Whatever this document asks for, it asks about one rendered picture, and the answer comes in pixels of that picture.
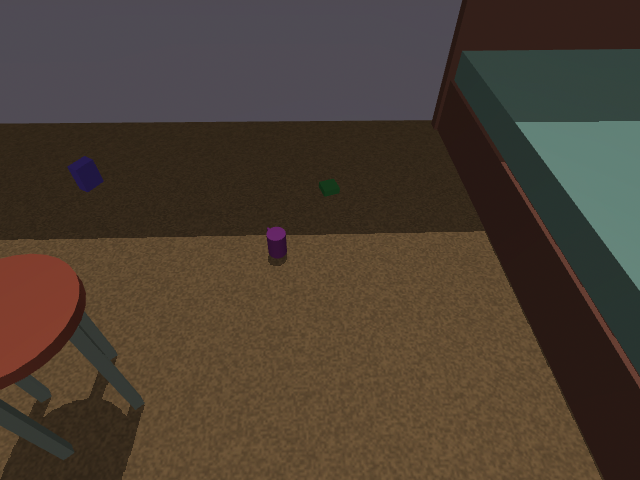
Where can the bed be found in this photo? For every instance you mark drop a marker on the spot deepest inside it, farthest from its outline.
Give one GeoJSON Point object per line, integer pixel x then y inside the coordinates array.
{"type": "Point", "coordinates": [539, 110]}

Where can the stool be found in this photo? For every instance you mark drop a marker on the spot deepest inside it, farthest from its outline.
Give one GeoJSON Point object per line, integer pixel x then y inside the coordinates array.
{"type": "Point", "coordinates": [42, 303]}

